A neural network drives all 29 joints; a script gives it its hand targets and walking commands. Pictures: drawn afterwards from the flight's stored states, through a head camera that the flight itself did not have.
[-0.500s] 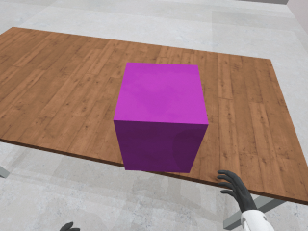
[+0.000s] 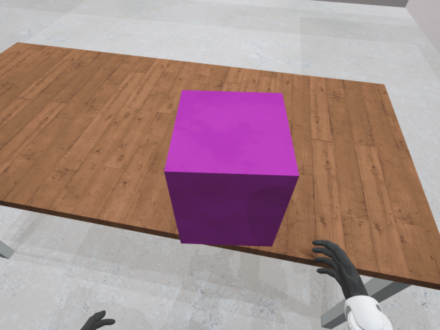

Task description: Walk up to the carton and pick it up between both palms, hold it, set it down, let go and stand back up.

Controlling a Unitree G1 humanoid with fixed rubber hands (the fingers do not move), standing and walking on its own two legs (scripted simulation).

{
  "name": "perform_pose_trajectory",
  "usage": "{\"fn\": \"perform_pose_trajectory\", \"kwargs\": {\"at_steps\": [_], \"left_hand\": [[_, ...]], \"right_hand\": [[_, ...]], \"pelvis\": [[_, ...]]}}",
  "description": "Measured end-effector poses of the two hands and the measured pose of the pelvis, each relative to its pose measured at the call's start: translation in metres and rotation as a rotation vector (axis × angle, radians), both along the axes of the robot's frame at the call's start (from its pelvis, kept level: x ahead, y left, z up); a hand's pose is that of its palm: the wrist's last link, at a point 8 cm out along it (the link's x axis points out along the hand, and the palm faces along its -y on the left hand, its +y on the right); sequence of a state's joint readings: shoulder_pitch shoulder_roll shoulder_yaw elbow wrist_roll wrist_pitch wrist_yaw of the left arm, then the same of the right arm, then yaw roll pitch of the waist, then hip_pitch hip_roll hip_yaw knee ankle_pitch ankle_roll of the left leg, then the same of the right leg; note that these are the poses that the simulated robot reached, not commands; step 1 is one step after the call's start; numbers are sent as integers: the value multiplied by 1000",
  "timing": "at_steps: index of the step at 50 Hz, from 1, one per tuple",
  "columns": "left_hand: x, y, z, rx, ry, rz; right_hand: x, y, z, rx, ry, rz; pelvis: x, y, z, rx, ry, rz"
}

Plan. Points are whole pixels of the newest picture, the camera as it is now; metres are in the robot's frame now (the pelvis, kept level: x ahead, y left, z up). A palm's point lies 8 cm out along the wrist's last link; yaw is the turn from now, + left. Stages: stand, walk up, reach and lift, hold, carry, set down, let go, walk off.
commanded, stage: stand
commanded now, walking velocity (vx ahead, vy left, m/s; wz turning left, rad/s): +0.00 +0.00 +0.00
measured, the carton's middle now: (229, 171) +0.41 -0.02 +0.04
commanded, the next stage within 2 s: none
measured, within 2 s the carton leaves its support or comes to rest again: neither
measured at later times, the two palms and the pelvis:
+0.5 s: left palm out of the picture +0.11 +0.25 -0.11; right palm (348, 283) +0.19 -0.22 -0.01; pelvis +0.00 +0.01 +0.00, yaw +1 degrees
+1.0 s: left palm out of the picture +0.11 +0.25 -0.11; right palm (348, 281) +0.20 -0.23 -0.01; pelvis -0.01 +0.01 +0.00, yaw +1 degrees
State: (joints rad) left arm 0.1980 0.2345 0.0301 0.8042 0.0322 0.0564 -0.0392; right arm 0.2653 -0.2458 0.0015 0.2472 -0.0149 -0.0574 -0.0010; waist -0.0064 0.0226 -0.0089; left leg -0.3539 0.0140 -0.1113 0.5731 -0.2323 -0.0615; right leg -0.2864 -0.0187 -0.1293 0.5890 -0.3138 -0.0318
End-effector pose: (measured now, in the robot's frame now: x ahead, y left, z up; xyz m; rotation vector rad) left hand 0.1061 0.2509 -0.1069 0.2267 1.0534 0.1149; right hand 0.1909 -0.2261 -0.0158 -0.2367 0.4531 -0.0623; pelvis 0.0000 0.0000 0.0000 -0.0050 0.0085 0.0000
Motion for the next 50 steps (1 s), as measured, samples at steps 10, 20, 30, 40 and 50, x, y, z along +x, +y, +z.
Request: {"fn": "perform_pose_trajectory", "kwargs": {"at_steps": [10,20,30,40,50], "left_hand": [[12,-9,-2,-48,-40,-18],[12,-6,0,-53,-60,-18],[5,-2,0,-45,-55,-10],[3,-2,0,-47,-57,-7],[5,-2,1,-46,-60,-8]], "right_hand": [[2,0,1,-4,7,-8],[3,2,1,-17,12,-17],[5,1,1,-17,10,-21],[6,1,2,-21,12,-22],[8,1,1,-20,11,-23]], "pelvis": [[-1,3,0,-4,4,8],[-3,7,0,-4,8,12],[-6,9,0,-6,7,15],[-6,9,0,-6,7,18],[-5,9,0,-6,7,20]]}}
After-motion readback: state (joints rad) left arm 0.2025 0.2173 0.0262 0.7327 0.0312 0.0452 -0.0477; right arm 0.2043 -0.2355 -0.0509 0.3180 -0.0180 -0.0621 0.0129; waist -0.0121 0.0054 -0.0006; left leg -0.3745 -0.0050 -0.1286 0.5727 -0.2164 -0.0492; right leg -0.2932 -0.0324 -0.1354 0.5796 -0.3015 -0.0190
